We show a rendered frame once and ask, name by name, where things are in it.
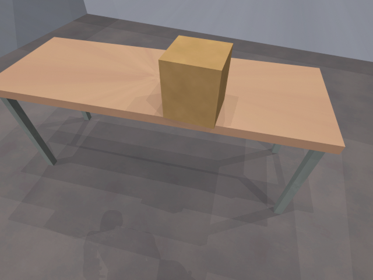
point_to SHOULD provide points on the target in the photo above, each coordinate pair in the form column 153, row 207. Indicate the carton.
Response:
column 193, row 80

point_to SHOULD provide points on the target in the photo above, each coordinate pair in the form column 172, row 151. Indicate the table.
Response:
column 264, row 101

